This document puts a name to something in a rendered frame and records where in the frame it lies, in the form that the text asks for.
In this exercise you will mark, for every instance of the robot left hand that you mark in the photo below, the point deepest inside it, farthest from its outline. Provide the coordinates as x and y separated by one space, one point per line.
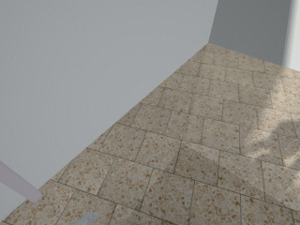
88 218

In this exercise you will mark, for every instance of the panel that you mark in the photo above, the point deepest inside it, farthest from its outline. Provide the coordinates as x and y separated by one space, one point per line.
12 180

